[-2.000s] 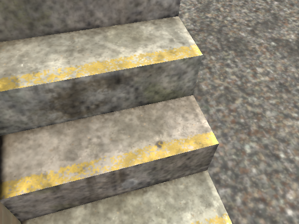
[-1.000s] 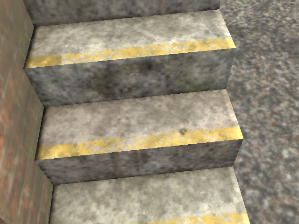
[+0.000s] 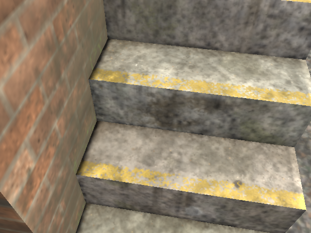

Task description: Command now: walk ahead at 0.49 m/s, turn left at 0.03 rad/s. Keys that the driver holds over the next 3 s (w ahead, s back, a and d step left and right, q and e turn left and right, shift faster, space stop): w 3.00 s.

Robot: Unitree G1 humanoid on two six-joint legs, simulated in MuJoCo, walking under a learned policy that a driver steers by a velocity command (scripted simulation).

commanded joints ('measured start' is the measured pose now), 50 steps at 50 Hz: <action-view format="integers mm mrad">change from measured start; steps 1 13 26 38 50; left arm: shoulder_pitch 16 -63 -91 -128 -117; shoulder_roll -2 59 71 74 77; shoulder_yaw -15 -20 -30 -35 -35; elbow -78 -45 0 17 38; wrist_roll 12 2 10 19 19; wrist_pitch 6 9 40 29 24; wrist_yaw -7 35 34 22 17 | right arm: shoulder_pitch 132 61 14 4 20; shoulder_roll -156 -61 -67 -71 -72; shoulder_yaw -30 -18 -4 2 4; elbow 0 -41 -29 -8 10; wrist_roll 5 25 15 15 15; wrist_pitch -3 -23 -7 -9 -17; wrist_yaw -11 -20 -17 -8 -4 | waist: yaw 2 -3 6 -1 3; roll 237 -17 15 -1 4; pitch -70 -126 -77 -38 -31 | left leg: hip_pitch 197 230 214 199 187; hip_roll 245 89 103 111 114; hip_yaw -345 -89 -104 -108 -111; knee -208 -13 -94 -173 -202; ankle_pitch -82 532 411 239 204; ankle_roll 125 14 -7 -15 -15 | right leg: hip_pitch -180 76 131 113 113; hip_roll -66 -153 -165 -176 -177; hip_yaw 28 85 86 105 108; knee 109 -24 -107 -186 -209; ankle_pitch -41 533 459 328 283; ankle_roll -18 1 3 10 9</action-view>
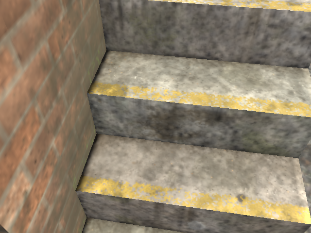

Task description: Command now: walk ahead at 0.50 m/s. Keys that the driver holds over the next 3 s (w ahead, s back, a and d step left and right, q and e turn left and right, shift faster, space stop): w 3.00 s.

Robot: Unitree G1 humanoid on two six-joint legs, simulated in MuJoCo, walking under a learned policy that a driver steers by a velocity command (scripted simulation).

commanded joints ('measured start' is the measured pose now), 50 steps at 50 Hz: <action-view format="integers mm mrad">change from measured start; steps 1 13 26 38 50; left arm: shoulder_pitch -35 -33 -33 -41 -41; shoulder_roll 89 95 98 102 100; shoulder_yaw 17 17 18 20 24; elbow -51 -56 -55 -46 -27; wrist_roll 0 -2 -3 -3 -3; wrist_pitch -12 -22 -22 -13 -13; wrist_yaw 2 10 11 6 6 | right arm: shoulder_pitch -22 -18 -24 -21 -11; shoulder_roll -74 -79 -82 -75 -71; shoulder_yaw -14 -10 -8 -8 -15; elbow -56 -29 -17 -16 -28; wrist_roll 0 2 2 9 7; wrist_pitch -15 -15 -16 -30 -32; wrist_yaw -2 -3 -3 -6 -2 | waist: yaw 1 -2 -2 3 8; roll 3 2 4 5 6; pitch -34 -39 -46 -50 -48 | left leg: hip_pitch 26 45 60 42 47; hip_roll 137 136 139 148 148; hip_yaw -113 -118 -123 -125 -129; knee -28 -29 -30 -48 -53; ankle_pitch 185 215 250 249 246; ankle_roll -1 1 2 1 0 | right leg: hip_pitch -26 -42 -42 -8 -15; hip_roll -150 -150 -152 -163 -163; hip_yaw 100 102 102 110 109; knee -27 -30 -32 -35 -41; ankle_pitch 238 224 235 274 253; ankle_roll -11 -5 -1 -14 -9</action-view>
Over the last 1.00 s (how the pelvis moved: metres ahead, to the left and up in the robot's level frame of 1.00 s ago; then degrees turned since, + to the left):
0.04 0.00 0.01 0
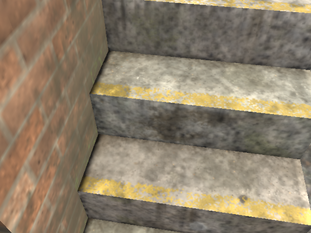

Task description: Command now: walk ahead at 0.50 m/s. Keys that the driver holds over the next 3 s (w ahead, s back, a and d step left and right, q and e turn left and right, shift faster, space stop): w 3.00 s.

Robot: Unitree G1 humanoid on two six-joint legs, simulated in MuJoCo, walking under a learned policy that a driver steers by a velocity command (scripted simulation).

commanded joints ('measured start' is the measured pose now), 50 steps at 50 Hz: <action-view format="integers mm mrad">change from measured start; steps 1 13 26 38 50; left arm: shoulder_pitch -27 -24 -21 -20 -18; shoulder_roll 90 87 83 80 78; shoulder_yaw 18 23 27 30 33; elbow -46 -41 -40 -42 -43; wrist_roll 0 -1 -1 -1 -1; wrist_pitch -11 -11 -10 -9 -9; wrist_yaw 3 4 5 6 6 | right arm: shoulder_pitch -7 5 10 12 13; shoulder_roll -78 -75 -72 -69 -68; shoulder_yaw -18 -23 -27 -30 -32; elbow -55 -63 -67 -69 -70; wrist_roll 0 -1 -1 -2 -2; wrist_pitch -13 -13 -13 -13 -13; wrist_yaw -1 -1 -2 -2 -2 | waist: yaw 2 2 2 2 2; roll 13 14 14 13 13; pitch -39 -41 -40 -39 -39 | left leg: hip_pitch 37 44 47 48 49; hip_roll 162 161 160 160 159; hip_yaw -128 -129 -131 -133 -134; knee -11 -10 -11 -13 -15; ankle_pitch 228 244 251 251 249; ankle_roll -11 -11 -10 -10 -9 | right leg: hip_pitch -20 -22 -22 -21 -21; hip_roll -149 -149 -149 -149 -149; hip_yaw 96 95 93 93 92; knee -9 -8 -10 -12 -14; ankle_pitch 237 241 242 241 241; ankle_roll -25 -22 -20 -18 -17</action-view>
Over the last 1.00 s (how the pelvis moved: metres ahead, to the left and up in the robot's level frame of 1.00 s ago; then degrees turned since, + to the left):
0.00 0.01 0.00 0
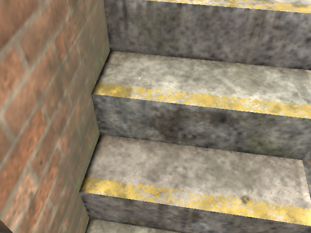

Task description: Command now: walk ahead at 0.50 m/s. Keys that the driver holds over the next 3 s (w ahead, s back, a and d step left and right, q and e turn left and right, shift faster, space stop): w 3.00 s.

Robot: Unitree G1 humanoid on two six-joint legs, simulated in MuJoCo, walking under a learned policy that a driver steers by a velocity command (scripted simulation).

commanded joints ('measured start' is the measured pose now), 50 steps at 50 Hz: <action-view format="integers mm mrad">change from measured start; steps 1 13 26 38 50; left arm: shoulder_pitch -25 -24 -23 -22 -22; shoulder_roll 89 87 86 85 85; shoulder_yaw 17 19 21 22 23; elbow -49 -50 -51 -52 -52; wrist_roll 0 0 0 1 1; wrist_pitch -11 -11 -11 -12 -12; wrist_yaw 2 2 2 2 2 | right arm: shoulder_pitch -5 -4 -4 -4 -4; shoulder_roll -76 -74 -73 -73 -73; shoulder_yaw -16 -18 -20 -21 -22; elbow -54 -54 -54 -55 -55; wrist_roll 0 0 0 0 0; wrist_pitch -12 -12 -13 -13 -13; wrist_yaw -2 -2 -2 -2 -1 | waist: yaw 0 0 0 0 0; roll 13 13 13 13 13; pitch -36 -36 -36 -36 -37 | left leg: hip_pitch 44 45 45 45 45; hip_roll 167 166 166 166 166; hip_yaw -125 -126 -126 -127 -127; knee -6 -7 -8 -8 -8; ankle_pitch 248 247 247 247 247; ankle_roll -14 -14 -13 -13 -14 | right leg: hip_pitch -25 -24 -23 -23 -22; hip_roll -140 -140 -140 -139 -139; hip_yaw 87 87 87 87 87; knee -8 -9 -11 -11 -12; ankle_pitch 240 241 242 243 244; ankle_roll -27 -27 -26 -25 -25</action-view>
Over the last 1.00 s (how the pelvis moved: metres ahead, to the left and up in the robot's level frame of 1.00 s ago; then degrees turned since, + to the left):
0.00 0.00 0.00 0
